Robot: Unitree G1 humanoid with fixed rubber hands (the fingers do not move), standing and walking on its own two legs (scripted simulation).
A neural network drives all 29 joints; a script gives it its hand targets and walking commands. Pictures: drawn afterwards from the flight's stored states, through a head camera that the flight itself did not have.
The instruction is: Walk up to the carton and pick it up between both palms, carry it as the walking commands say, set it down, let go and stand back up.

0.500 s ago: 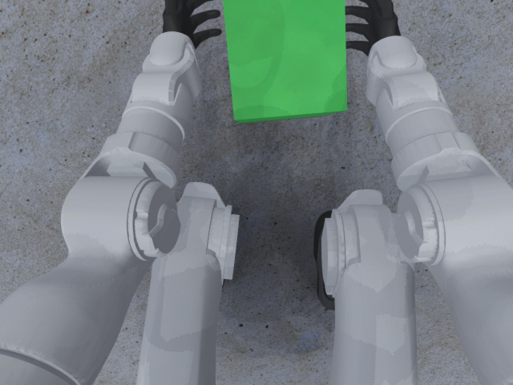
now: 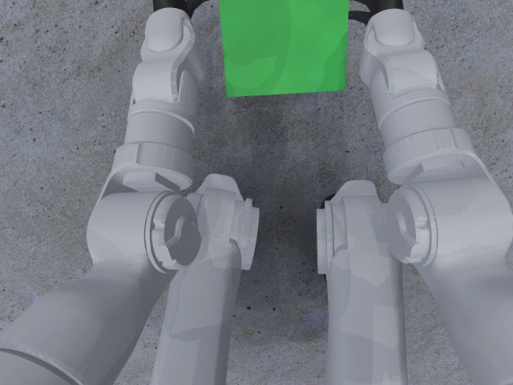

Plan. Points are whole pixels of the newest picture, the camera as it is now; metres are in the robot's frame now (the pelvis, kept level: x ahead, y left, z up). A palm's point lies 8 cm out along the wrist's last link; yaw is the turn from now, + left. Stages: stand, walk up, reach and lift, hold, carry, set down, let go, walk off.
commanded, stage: reach and lift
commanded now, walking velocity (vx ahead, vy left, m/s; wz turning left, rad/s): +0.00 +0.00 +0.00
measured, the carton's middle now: (275, 37) +0.52 +0.02 -0.24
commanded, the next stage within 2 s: none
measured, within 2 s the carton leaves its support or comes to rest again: neither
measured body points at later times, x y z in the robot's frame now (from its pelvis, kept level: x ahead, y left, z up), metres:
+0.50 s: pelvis -0.02 +0.00 +0.03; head +0.34 -0.02 +0.29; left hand +0.52 +0.13 -0.10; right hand +0.52 -0.10 -0.14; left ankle +0.12 +0.13 -0.35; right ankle +0.12 -0.13 -0.35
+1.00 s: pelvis -0.03 +0.01 +0.06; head +0.32 +0.00 +0.34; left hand +0.49 +0.14 -0.05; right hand +0.52 -0.10 -0.07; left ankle +0.12 +0.13 -0.35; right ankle +0.12 -0.13 -0.35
